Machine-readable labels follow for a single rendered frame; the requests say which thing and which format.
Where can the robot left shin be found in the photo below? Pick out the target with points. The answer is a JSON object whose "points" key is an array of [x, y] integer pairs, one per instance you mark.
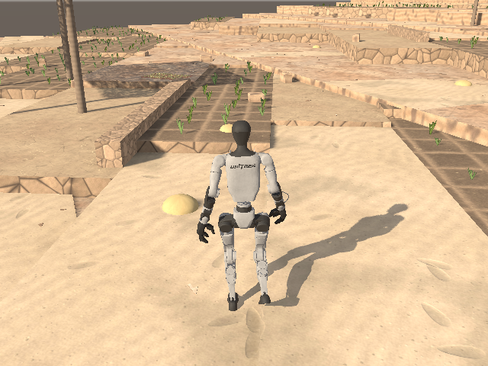
{"points": [[230, 271]]}

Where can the robot left forearm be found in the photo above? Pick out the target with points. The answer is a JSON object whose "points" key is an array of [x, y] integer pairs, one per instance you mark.
{"points": [[207, 208]]}

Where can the left robot thigh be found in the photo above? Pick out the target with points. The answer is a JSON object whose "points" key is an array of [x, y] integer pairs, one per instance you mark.
{"points": [[226, 225]]}

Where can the left robot hand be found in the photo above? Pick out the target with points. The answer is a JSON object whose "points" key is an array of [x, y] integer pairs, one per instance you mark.
{"points": [[201, 233]]}

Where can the right robot hand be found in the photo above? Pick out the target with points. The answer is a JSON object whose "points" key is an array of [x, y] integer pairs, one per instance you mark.
{"points": [[275, 212]]}

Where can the right robot upper arm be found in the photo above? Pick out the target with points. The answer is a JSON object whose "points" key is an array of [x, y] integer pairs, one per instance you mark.
{"points": [[270, 172]]}

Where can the robot right forearm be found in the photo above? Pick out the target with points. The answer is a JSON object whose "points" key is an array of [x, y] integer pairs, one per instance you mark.
{"points": [[278, 199]]}

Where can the left robot upper arm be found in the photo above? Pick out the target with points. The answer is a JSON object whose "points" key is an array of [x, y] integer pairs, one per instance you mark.
{"points": [[215, 174]]}

